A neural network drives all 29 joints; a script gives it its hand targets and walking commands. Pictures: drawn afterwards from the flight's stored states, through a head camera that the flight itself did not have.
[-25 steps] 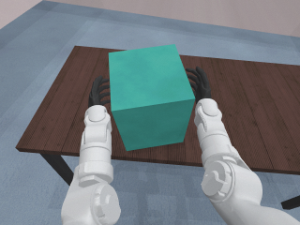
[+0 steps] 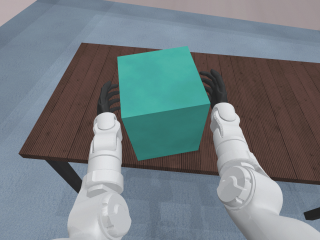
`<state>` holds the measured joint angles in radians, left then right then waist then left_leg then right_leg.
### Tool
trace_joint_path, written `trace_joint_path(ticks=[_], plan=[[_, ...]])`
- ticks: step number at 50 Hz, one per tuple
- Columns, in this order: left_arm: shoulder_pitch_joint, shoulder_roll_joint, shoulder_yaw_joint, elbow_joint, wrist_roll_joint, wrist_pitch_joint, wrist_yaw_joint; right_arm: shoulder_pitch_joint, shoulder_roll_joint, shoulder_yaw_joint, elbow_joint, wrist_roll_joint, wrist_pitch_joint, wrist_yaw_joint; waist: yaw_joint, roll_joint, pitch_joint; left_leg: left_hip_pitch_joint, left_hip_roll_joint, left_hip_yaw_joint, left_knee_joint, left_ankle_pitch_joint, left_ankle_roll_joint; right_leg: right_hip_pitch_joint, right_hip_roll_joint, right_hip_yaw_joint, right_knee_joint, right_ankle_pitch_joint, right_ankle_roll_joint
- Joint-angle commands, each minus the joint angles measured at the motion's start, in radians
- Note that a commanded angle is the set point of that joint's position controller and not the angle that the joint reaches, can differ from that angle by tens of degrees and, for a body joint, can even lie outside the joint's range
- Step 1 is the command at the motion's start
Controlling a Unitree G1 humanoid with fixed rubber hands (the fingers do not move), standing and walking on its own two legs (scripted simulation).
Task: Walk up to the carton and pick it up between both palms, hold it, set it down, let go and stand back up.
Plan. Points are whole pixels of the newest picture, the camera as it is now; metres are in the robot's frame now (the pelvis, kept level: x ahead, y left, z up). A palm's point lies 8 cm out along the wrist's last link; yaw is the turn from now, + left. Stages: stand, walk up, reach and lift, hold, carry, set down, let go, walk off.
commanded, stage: set down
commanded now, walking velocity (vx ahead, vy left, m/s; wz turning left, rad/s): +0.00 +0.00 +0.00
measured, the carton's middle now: (161, 107) +0.49 +0.05 +0.02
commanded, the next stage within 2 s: none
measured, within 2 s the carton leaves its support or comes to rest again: rests again in 0.34 s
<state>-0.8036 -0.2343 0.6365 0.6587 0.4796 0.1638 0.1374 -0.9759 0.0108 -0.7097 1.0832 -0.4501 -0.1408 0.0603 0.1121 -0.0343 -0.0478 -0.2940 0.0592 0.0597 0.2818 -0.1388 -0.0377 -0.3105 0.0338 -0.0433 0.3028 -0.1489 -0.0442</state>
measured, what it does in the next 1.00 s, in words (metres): stands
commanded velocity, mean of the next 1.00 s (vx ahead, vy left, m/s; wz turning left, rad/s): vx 0.00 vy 0.00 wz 0.00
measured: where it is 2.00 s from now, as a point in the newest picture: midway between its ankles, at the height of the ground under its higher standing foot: outside the picture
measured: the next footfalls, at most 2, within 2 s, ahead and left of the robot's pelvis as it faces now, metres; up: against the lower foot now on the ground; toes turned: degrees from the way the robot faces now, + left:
none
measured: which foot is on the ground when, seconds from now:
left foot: down 0.00-1.00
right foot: down 0.00-1.00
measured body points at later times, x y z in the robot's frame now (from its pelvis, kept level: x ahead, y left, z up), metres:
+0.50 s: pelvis +0.01 +0.00 +0.00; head +0.08 +0.01 +0.44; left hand +0.42 +0.18 +0.07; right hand +0.49 -0.10 +0.09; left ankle -0.01 +0.14 -0.75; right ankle -0.01 -0.09 -0.75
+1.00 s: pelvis +0.01 +0.00 +0.00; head +0.08 +0.01 +0.44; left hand +0.42 +0.18 +0.07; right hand +0.48 -0.10 +0.09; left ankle -0.01 +0.14 -0.75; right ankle -0.01 -0.09 -0.75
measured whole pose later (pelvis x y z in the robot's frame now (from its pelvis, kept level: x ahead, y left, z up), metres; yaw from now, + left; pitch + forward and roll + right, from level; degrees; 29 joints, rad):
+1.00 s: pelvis +0.01 +0.00 +0.00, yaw -1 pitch +12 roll +0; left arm -0.85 -0.26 0.69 0.69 0.53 0.13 0.14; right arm -0.98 0.00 -0.77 1.06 -0.52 -0.12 0.12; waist 0.12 -0.04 -0.07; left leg -0.35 0.06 0.08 0.28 -0.14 -0.03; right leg -0.38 0.03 -0.03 0.31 -0.15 -0.04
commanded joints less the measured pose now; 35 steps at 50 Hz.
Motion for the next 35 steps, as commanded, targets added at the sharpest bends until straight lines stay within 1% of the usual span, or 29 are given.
trace_joint_path(ticks=[1,6,12,16,18,20,27,31,32,35], plan=[[-0.574,-0.300,-0.239,-0.051,-0.011,-0.062,-0.054,-0.491,0.365,0.184,0.026,-0.037,-0.030,0.145,0.009,-0.014,-0.587,0.226,-0.025,0.087,0.056,0.351,0.046,0.202,-0.024,-0.064,0.027,0.325,0.060],[-0.570,-0.303,-0.226,-0.043,-0.002,-0.059,-0.050,-0.486,0.355,0.164,0.035,-0.051,-0.022,0.155,0.008,-0.010,-0.578,0.237,-0.025,0.086,0.059,0.361,0.046,0.177,-0.023,-0.064,0.021,0.303,0.057],[-0.562,-0.307,-0.215,-0.035,0.005,-0.064,-0.049,-0.484,0.354,0.156,0.031,-0.061,-0.024,0.162,0.013,-0.013,-0.600,0.239,-0.025,0.087,0.071,0.401,0.045,0.165,-0.022,-0.063,0.028,0.330,0.059],[-0.557,-0.309,-0.219,-0.031,0.004,-0.068,-0.048,-0.476,0.349,0.153,0.039,-0.064,-0.025,0.165,0.011,-0.008,-0.613,0.247,-0.023,0.085,0.085,0.437,0.042,0.146,-0.020,-0.063,0.031,0.346,0.056],[-0.548,-0.305,-0.210,-0.021,0.008,-0.067,-0.048,-0.478,0.346,0.156,0.036,-0.064,-0.023,0.166,0.018,-0.016,-0.610,0.240,-0.024,0.086,0.088,0.442,0.045,0.145,-0.022,-0.059,0.035,0.361,0.058],[-0.546,-0.308,-0.208,-0.016,0.009,-0.068,-0.049,-0.478,0.344,0.155,0.039,-0.066,-0.023,0.168,0.018,-0.018,-0.614,0.230,-0.024,0.084,0.091,0.452,0.045,0.151,-0.023,-0.058,0.041,0.383,0.059],[-0.527,-0.304,-0.179,0.017,0.022,-0.079,-0.061,-0.467,0.360,0.166,0.036,-0.070,-0.023,0.169,0.033,-0.055,-0.598,0.162,-0.030,0.092,0.081,0.427,0.059,0.201,-0.031,-0.047,0.062,0.448,0.075],[-0.527,-0.304,-0.175,0.025,0.027,-0.081,-0.066,-0.455,0.363,0.159,0.041,-0.079,-0.020,0.170,0.028,-0.057,-0.593,0.151,-0.030,0.095,0.074,0.403,0.062,0.197,-0.032,-0.048,0.060,0.429,0.075],[-0.527,-0.304,-0.172,0.025,0.028,-0.082,-0.066,-0.454,0.366,0.158,0.039,-0.081,-0.019,0.170,0.032,-0.058,-0.590,0.150,-0.031,0.096,0.070,0.397,0.063,0.198,-0.032,-0.048,0.057,0.420,0.075],[-0.525,-0.305,-0.172,0.028,0.031,-0.080,-0.067,-0.441,0.362,0.150,0.047,-0.086,-0.011,0.174,0.030,-0.046,-0.585,0.162,-0.029,0.095,0.068,0.390,0.063,0.177,-0.031,-0.051,0.051,0.386,0.071]])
